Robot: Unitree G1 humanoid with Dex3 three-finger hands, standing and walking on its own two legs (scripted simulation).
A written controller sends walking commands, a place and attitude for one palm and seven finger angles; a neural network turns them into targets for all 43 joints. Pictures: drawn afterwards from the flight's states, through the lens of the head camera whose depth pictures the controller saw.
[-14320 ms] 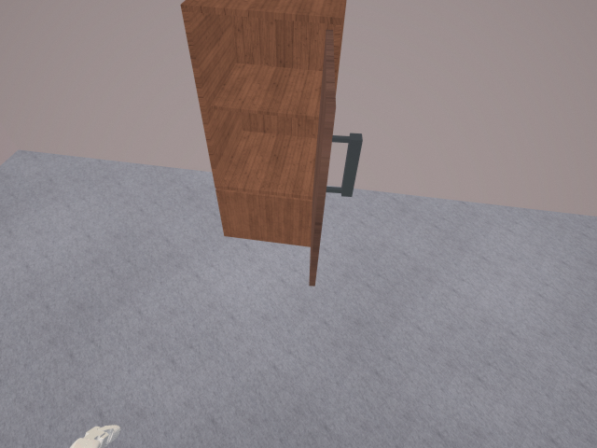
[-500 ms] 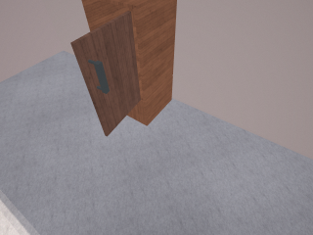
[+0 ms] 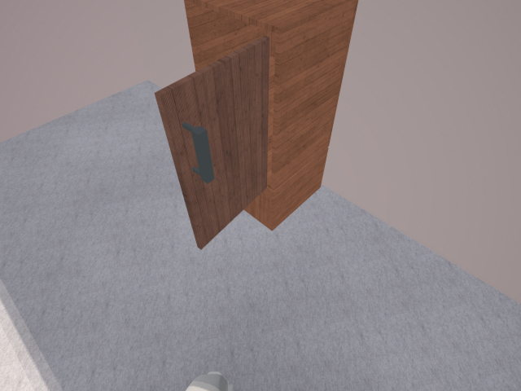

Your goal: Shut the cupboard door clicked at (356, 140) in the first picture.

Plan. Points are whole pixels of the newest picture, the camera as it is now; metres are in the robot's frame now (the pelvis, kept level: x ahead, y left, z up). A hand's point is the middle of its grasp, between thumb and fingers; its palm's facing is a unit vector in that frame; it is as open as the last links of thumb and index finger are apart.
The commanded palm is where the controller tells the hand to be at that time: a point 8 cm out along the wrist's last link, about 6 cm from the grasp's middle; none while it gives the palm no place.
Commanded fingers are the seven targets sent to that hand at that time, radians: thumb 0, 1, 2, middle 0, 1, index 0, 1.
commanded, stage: take the last steps up to it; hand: left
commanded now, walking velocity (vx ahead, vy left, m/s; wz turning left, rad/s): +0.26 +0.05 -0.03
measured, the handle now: (197, 153) +0.64 +0.24 -0.04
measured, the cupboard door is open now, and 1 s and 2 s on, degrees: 95 95 95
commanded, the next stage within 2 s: come to a stop and stand still in 0.28 s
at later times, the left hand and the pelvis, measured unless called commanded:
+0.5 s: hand (151, 329) +0.25 +0.25 -0.17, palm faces +0.01 -0.98 -0.20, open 7.4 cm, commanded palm none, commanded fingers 0.00 0.90 0.90 -0.20 -0.30 -0.20 -0.30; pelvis +0.15 +0.07 +0.00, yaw -2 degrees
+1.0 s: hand (135, 352) +0.21 +0.28 -0.19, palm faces +0.04 -0.98 -0.22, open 7.3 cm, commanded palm none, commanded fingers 0.00 0.90 0.90 -0.20 -0.30 -0.20 -0.30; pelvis +0.14 +0.09 -0.02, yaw -2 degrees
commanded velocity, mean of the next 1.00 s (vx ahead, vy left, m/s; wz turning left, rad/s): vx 0.00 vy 0.00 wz -0.02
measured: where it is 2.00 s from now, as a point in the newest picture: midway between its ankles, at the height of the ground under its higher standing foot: outside the picture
